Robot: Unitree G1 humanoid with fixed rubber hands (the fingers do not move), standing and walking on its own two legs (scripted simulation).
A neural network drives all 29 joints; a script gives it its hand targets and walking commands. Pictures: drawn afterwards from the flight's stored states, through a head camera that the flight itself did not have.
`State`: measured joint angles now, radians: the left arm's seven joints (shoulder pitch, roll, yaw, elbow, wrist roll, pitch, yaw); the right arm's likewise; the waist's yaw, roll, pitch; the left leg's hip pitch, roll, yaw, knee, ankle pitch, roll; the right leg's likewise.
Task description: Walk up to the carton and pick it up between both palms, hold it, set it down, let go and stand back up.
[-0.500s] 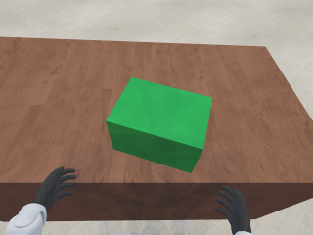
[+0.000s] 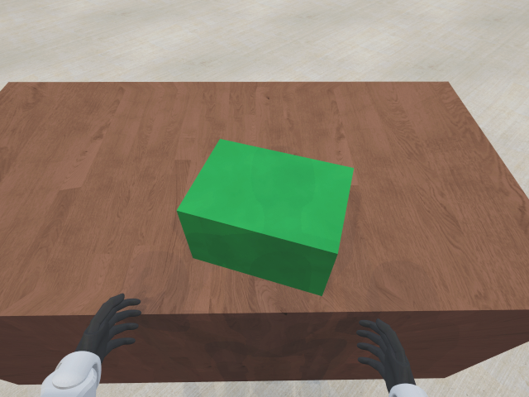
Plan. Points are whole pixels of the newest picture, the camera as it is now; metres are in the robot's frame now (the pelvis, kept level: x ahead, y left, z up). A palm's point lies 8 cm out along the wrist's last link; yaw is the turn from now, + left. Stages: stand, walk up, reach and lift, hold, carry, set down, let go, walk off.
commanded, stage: set down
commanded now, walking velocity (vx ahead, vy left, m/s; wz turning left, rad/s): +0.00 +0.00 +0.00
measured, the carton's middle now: (269, 215) +0.43 +0.00 -0.03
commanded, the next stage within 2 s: let go in 0.96 s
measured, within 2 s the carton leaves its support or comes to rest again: neither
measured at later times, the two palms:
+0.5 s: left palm (97, 348) +0.20 +0.25 -0.03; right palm (407, 379) +0.16 -0.20 -0.08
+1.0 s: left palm (98, 349) +0.20 +0.25 -0.03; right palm (410, 385) +0.15 -0.21 -0.08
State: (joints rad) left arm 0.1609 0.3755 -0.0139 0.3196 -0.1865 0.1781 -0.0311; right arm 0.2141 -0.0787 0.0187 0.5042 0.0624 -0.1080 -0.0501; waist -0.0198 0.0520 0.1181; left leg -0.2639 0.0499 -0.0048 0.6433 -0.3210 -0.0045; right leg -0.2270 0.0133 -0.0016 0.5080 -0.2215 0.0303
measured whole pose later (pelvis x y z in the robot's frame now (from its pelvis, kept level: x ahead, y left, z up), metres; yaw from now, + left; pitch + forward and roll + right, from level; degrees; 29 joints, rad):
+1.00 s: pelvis +0.00 -0.01 +0.00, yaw +0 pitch -3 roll -2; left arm 0.16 0.34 -0.01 0.36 -0.12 0.18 0.00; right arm 0.21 -0.15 0.02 0.62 0.04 -0.14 0.00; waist -0.02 0.06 0.09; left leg -0.25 0.05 0.00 0.62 -0.31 -0.01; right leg -0.23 0.01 0.00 0.51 -0.23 0.02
